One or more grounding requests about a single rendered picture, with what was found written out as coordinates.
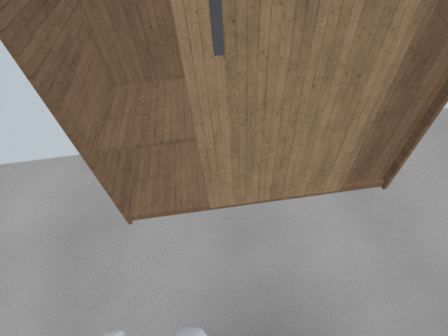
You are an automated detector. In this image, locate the handle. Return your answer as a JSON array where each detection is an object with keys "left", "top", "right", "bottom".
[{"left": 209, "top": 0, "right": 225, "bottom": 56}]

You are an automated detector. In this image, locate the wardrobe door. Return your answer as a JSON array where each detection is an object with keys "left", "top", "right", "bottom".
[
  {"left": 171, "top": 0, "right": 431, "bottom": 208},
  {"left": 344, "top": 0, "right": 448, "bottom": 184}
]

